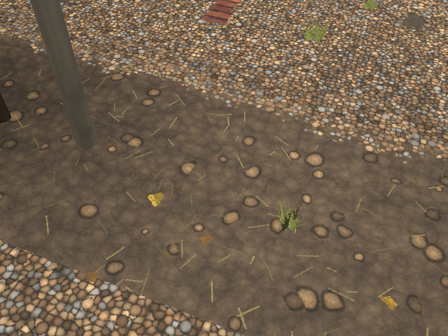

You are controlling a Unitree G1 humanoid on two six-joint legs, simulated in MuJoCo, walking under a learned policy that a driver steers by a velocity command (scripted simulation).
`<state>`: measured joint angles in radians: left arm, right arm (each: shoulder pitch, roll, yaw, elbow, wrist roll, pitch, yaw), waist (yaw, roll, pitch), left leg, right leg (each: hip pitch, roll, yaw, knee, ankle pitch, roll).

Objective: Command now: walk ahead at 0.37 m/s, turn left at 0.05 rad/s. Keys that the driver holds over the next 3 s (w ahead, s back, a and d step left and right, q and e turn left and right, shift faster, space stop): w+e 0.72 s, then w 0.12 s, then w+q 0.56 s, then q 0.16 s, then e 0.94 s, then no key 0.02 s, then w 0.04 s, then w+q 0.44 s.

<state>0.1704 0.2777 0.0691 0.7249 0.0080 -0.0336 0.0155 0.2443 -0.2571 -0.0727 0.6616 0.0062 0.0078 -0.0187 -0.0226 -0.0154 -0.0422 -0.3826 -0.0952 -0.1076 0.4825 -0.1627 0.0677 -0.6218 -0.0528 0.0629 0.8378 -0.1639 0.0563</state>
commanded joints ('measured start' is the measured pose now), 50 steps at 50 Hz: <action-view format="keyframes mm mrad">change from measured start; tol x32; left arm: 1 -29 79 13 -70 -16 -20 -5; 32 377 -16 5 -36 -38 -22 1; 50 -147 77 4 -163 -25 -51 -47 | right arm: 1 -36 -167 -43 -58 0 -41 3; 26 -441 -46 -5 -97 12 -140 54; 32 94 -242 -69 20 -6 -139 36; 50 58 -209 -40 166 41 -97 36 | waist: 1 -2 157 -60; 10 86 -301 41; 30 -47 -110 -95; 32 -46 326 -412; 50 -19 80 70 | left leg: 1 19 290 -274 -242 -347 155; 7 5 280 -194 -140 -411 111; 12 -660 104 -9 605 -258 -32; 28 -71 36 47 -36 129 -53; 32 905 512 -592 -73 -18 271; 38 286 334 -182 -276 78 148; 50 244 326 -58 -246 147 110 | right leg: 1 98 4 -19 -67 0 -23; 8 393 53 -74 -331 -171 -150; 11 710 -322 745 -639 -429 -405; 18 573 -89 240 -586 294 -252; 30 446 -25 298 -253 489 -179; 32 -43 162 176 316 -431 -97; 34 -182 42 131 454 -307 -82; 50 172 9 -37 -295 107 -74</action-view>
